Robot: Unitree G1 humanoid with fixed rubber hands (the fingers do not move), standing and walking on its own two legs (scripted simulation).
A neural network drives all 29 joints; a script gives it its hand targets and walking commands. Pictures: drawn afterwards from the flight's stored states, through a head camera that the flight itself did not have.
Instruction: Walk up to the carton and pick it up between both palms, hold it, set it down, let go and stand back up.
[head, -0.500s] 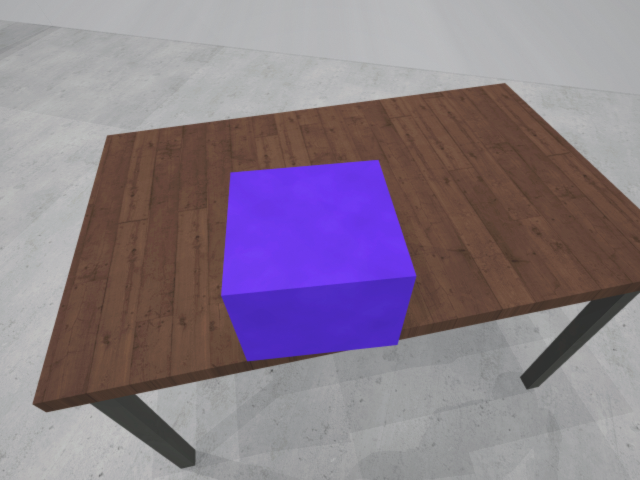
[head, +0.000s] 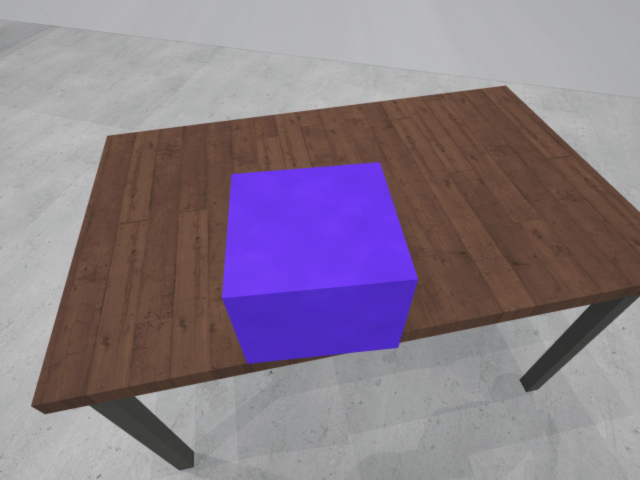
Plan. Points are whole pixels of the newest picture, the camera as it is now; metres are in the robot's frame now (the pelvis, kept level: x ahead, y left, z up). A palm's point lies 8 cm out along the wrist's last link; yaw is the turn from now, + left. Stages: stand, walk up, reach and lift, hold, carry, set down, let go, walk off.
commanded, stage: stand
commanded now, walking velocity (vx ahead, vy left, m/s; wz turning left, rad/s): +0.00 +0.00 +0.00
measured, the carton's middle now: (314, 261) +0.44 +0.04 -0.03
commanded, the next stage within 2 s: none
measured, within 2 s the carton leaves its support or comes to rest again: neither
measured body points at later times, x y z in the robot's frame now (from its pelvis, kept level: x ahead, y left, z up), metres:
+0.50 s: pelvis +0.00 +0.01 +0.00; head +0.01 +0.01 +0.45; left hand +0.00 +0.22 -0.16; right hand -0.05 -0.21 -0.16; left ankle -0.04 +0.11 -0.74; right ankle +0.01 -0.13 -0.74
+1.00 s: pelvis +0.00 +0.01 +0.00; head +0.01 +0.01 +0.45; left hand -0.01 +0.22 -0.16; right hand -0.05 -0.21 -0.16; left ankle -0.04 +0.11 -0.74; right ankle +0.01 -0.13 -0.74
